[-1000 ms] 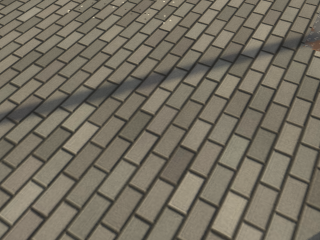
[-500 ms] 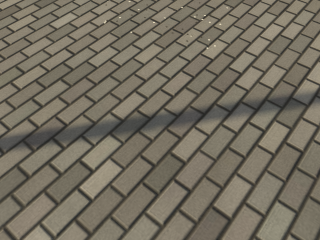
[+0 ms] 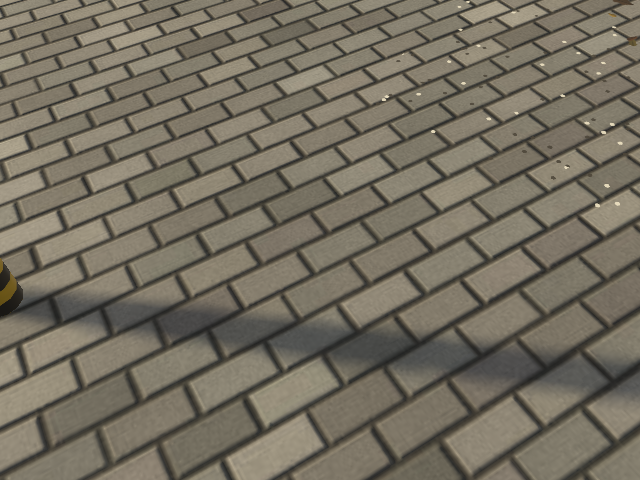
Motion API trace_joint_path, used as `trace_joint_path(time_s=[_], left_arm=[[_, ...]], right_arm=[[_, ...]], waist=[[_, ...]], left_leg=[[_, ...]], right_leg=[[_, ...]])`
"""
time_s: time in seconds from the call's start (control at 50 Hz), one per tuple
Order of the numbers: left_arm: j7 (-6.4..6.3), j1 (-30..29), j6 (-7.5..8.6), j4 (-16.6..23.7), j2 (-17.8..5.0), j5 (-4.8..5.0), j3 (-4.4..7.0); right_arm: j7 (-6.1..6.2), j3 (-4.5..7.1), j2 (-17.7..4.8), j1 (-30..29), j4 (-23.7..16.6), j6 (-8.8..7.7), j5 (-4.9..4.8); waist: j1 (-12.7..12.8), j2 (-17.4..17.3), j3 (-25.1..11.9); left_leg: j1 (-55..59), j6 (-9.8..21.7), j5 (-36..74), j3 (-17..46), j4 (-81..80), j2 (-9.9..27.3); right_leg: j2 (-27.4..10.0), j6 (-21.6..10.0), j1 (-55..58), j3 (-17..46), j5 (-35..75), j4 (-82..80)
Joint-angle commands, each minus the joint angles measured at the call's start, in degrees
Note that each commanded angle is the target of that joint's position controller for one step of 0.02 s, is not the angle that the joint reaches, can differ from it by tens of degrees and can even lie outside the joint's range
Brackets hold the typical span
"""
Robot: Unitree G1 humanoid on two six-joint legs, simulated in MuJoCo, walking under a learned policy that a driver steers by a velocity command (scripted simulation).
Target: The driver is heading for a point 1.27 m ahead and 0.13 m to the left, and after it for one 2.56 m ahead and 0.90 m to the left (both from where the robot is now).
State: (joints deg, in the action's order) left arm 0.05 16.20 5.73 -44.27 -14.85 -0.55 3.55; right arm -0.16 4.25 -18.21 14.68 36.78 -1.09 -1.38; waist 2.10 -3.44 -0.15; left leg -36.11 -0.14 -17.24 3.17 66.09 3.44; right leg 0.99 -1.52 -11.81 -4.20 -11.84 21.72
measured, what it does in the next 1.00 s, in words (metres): walks ahead, turning left: left foot, then right foot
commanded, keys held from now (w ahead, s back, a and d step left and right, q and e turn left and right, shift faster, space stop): w+q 0.26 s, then w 0.74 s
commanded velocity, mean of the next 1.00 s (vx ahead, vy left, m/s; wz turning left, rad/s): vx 0.50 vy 0.00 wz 0.29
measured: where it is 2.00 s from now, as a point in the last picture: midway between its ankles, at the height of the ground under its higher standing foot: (264, 276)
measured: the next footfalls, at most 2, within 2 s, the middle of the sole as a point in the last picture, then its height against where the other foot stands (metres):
left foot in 0.30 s outside the picture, level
right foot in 0.82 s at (351, 411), level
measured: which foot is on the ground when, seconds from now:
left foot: up 0.00-0.28, down 0.30-0.84, up 0.86-1.00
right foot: down 0.00-0.30, up 0.32-0.80, down 0.82-1.00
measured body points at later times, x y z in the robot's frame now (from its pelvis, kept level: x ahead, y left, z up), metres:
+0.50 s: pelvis +0.26 +0.09 +0.00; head +0.29 +0.10 +0.45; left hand +0.33 +0.39 -0.11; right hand +0.44 -0.15 -0.10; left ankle +0.27 +0.16 -0.74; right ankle +0.31 -0.08 -0.66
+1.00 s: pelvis +0.55 +0.08 +0.00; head +0.58 +0.08 +0.45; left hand +0.57 +0.37 -0.11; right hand +0.72 -0.16 -0.12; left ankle +0.47 +0.22 -0.66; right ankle +0.61 +0.01 -0.74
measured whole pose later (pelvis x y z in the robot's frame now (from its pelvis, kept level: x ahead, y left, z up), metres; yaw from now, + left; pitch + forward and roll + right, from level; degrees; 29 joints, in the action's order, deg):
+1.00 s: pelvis +0.55 +0.08 +0.00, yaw +16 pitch +2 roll +0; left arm 2.1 14.3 5.1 -45.1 -15.5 -0.3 2.4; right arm 0.0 3.1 -17.1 16.3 42.9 -3.5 -0.8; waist 0.7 -2.0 1.0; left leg -28.4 1.6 -19.0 2.1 65.0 3.1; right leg 2.5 -3.6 -17.0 -2.6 -9.6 24.8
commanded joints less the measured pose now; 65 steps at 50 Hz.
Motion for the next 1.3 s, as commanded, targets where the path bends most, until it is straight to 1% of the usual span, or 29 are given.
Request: trace_joint_path(time_s=[0.02, 0.12, 0.2, 0.24, 0.28, 0.3, 0.32, 0.34, 0.36, 0.38, 0.4, 0.42, 0.46, 0.52, 0.62, 0.72, 0.78, 0.82, 0.84, 0.86, 0.88, 0.9, 0.92, 0.94, 0.96, 1.02, 1.16, 1.24, 1.3], left_arm=[[-0.19, -1.98, 1.03, 2.25, -8.81, -0.01, 2.25], [-0.52, -0.68, 0.15, 0.13, -10.65, 0.48, 2.49], [-0.42, 1.79, -1.0, -1.53, -12.79, 1.59, 3.06], [-0.66, 1.47, -1.66, -1.63, -14.39, 2.06, 3.55], [-1.13, 1.19, -2.38, -1.64, -15.17, 2.51, 3.68], [-1.3, 2.22, -2.11, -1.3, -13.05, 1.79, 2.77], [-0.43, 6.83, -1.0, 1.78, -4.78, -0.91, 0.01], [0.39, 4.65, 1.08, 1.93, -7.8, 0.81, -0.07], [0.82, -1.13, 1.77, 3.23, -11.44, 3.38, 1.15], [0.7, -3.48, 2.15, 4.1, -10.42, 3.23, 0.58], [0.24, -4.22, 2.04, 3.49, -9.96, 1.88, 0.58], [0.13, -3.11, 1.4, 3.02, -10.35, 1.22, 0.95], [0.24, -0.56, -0.04, 2.01, -8.96, 0.99, 0.85], [-0.04, -3.69, -1.18, 2.74, -6.72, 0.31, 0.26], [0.91, -12.75, -0.54, 4.55, -4.62, 0.75, -0.67], [2.4, -18.47, 0.11, 7.04, -5.69, 1.33, -0.54], [2.84, -15.33, 0.48, 6.83, -7.17, 1.19, 0.07], [2.17, -2.39, 0.64, 3.36, -11.01, 0.68, 2.09], [1.82, 6.72, 0.56, 2.31, -15.77, 0.01, 3.14], [2.29, 9.68, 0.23, 0.71, -17.21, 0.36, 3.51], [2.25, 8.96, 0.12, 1.14, -11.99, 1.54, 2.14], [1.96, 4.75, -0.09, 1.74, -10.19, 1.43, 1.45], [1.88, 1.09, -0.29, 2.41, -9.32, 0.76, 1.02], [1.89, -1.33, -0.29, 2.69, -8.13, 0.25, 0.65], [1.85, -2.51, -0.06, 2.83, -7.23, -0.22, 0.3], [1.65, -2.44, 0.64, 1.81, -7.94, 0.39, 0.55], [0.41, 2.31, -0.33, -1.1, -10.23, 1.21, 1.12], [0.25, 6.08, -1.44, -3.25, -11.03, 1.64, 1.38], [-0.17, 5.91, -2.37, -4.12, -11.94, 1.94, 1.88]], right_arm=[[-0.21, 0.22, -1.47, -1.65, -4.98, -0.35, 0.28], [-1.78, -0.49, -0.12, -9.75, -6.44, -1.17, 0.13], [-3.15, -0.43, -0.44, -14.65, -8.75, -1.22, -0.26], [-3.42, 0.44, -2.13, -13.18, -9.17, -1.02, 0.1], [-2.97, 2.69, -5.65, -1.67, -6.62, -0.65, 0.35], [-1.92, 4.43, -8.87, 7.98, -4.14, -0.25, 0.17], [-0.98, 5.24, -15.6, 8.85, -3.79, -0.4, 0.01], [-1.27, 4.02, -12.72, 11.42, -5.09, -1.23, 0.24], [-1.7, 3.0, -9.42, 10.13, -3.78, -1.9, 0.99], [-1.68, 2.52, -8.1, 7.0, -3.51, -2.26, 0.69], [-1.61, 1.84, -6.23, 2.91, -3.64, -2.43, 0.83], [-1.61, 1.13, -4.46, 0.28, -4.06, -2.71, 1.43], [-1.48, 0.98, -4.21, -1.28, -3.66, -3.35, 1.59], [-0.9, 1.24, -5.52, 0.02, -1.57, -4.09, 1.36], [-0.02, 1.29, -6.36, 3.24, 1.26, -3.68, 0.94], [0.04, 1.75, -7.49, 7.34, 4.48, -2.98, 0.34], [0.44, 2.08, -8.21, 6.94, 5.44, -2.2, 0.25], [0.7, 1.28, -6.57, 6.09, 5.2, -1.72, 0.69], [0.88, -0.16, -3.08, 8.86, 3.77, -2.0, 2.18], [0.53, -1.29, 1.1, 14.86, 3.71, -3.15, 0.99], [0.23, -0.14, -4.96, 9.77, 3.97, -3.83, -0.1], [0.03, 0.38, -6.75, 3.82, 2.23, -4.15, -0.78], [0.22, 0.18, -6.17, 0.87, 1.69, -4.18, -0.11], [0.3, 0.37, -5.58, 0.19, 1.54, -4.01, 0.65], [0.27, 0.43, -4.82, 1.61, 1.88, -3.59, 0.72], [0.49, 0.09, -2.65, 2.91, 2.53, -2.47, 0.88], [-0.23, -0.97, -0.05, -9.52, -0.17, -3.36, 0.98], [-1.49, -1.12, -0.17, -15.55, -2.13, -3.99, 0.35], [-2.33, -0.75, -1.48, -15.64, -2.84, -4.39, 0.38]], waist=[[-0.94, 7.86, 0.95], [1.96, 7.03, 2.68], [2.99, 7.36, 4.6], [0.93, 8.78, 2.83], [-6.27, 8.68, -4.03], [-10.8, 5.57, -9.09], [-5.5, -11.09, -13.52], [-8.31, -8.27, -25.03], [-9.55, -3.52, -17.48], [-7.68, -1.48, -10.92], [-5.33, 1.54, -6.99], [-3.05, 0.8, -5.36], [-0.88, 0.28, -4.62], [-1.08, 1.1, -1.45], [-4.71, 0.36, 1.54], [-6.67, -0.47, 3.73], [-4.33, -2.1, 2.23], [2.11, -0.59, -6.7], [3.86, 7.85, -16.37], [1.53, 22.78, -21.94], [4.06, 15.19, -17.4], [3.71, 11.15, -9.57], [2.2, 6.78, -5.11], [0.49, 6.55, -2.36], [-1.23, 8.09, -2.09], [-2.73, 8.35, -1.13], [1.19, 6.76, 2.12], [3.28, 6.89, 3.94], [1.76, 7.88, 3.62]], left_leg=[[-8.07, -0.89, 5.5, 2.53, -4.18, 3.35], [-4.77, 0.09, 18.14, -1.51, -20.27, 2.33], [-3.26, 2.44, 14.45, -4.76, -27.47, 0.99], [1.95, 4.76, 8.56, -7.67, -29.28, -2.0], [19.07, 8.15, 8.79, -9.97, -33.76, -6.87], [36.57, 10.49, 11.86, -4.88, -34.73, -5.3], [57.0, 19.13, 8.97, 24.34, -36.67, 11.3], [61.01, 24.53, 1.48, 44.82, -46.59, 18.14], [56.67, 21.04, 3.72, 35.7, -47.57, 16.04], [48.12, 18.92, 7.92, 27.48, -47.44, 13.6], [39.68, 17.14, 13.69, 21.72, -47.91, 11.43], [33.46, 16.47, 19.24, 17.86, -49.28, 9.68], [27.89, 16.86, 22.12, 14.83, -52.45, 8.75], [24.62, 16.75, 24.08, 9.6, -55.58, 7.79], [25.59, 13.2, 18.48, 3.72, -56.5, 5.12], [33.23, 12.38, 16.57, 6.04, -53.32, 9.1], [37.24, 10.53, 25.15, 6.84, -48.56, 10.4], [33.38, 7.56, 37.08, 2.49, -32.18, 5.24], [19.69, 4.73, 20.54, -0.46, -12.74, 0.24], [0.05, 1.6, -15.47, 1.2, 3.23, -8.42], [-6.81, 2.03, -15.7, 5.91, 8.72, -5.18], [-9.62, 2.53, -10.1, 3.75, 8.34, -2.25], [-7.86, 2.52, -5.25, 2.09, 5.73, 0.31], [-5.55, 2.26, -2.02, 1.89, 2.26, 2.05], [-2.04, 2.03, 0.04, 2.13, 0.52, 3.29], [-0.59, 0.56, 2.91, 0.9, -4.01, 3.99], [-1.33, -0.89, 21.4, -1.67, -26.68, 2.73], [-1.39, 0.02, 21.21, -2.36, -33.5, 1.16], [0.24, 2.24, 15.39, -2.3, -36.56, 0.21]], right_leg=[[-16.57, -10.13, 5.41, 10.9, 12.14, -11.98], [-14.88, -7.53, 7.95, 1.19, 15.43, -11.7], [-16.99, -6.13, 13.55, -1.82, 19.69, -9.82], [-17.28, -4.94, 15.92, -4.28, 36.57, -3.93], [-15.67, -3.21, 13.5, -7.07, 50.67, 12.57], [-13.81, -1.31, 2.07, -7.39, 41.01, 26.69], [-4.69, 2.2, -24.22, -6.26, -12.22, 48.61], [-0.79, 2.26, -30.23, 7.34, -22.15, 58.42], [-3.68, 1.66, -35.09, 8.99, -17.14, 59.1], [-6.06, 0.98, -34.81, 8.06, -12.66, 55.03], [-8.17, 1.12, -31.83, 7.7, -9.42, 50.68], [-9.47, 1.26, -27.47, 8.11, -7.43, 47.73], [-9.85, 2.13, -23.47, 7.74, -5.47, 44.47], [-9.74, 3.99, -25.31, 7.02, 0.96, 36.91], [-7.26, 3.94, -23.67, 5.7, 17.81, 17.94], [-5.33, 1.52, -24.68, 5.82, 14.98, 9.83], [-3.74, -1.02, -19.8, 4.57, 8.31, 7.3], [-2.69, -4.4, 0.04, 3.21, 10.18, 6.72], [-14.72, -9.63, 19.03, 17.54, 12.99, 9.45], [-23.25, -17.07, 33.25, 43.84, -2.81, -0.08], [-22.02, -14.84, 31.09, 44.59, -13.58, -3.93], [-20.53, -12.5, 23.56, 36.59, -12.85, -4.92], [-18.44, -11.62, 15.53, 30.88, -7.2, -6.06], [-16.6, -11.58, 9.48, 26.97, -2.17, -7.64], [-15.16, -11.36, 5.85, 24.28, 1.31, -9.08], [-13.84, -12.54, 2.0, 18.24, 8.44, -12.42], [-11.11, -10.13, 4.49, 8.93, 14.18, -14.17], [-13.63, -9.91, 9.91, 9.47, 13.43, -12.13], [-15.99, -8.63, 14.71, 10.36, 18.56, -8.42]])
Keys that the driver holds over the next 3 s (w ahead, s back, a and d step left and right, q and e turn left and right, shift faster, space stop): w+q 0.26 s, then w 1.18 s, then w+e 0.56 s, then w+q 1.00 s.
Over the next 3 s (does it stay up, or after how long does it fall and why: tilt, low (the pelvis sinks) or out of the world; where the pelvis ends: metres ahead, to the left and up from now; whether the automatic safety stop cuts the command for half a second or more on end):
stays up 1.67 0.29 -0.02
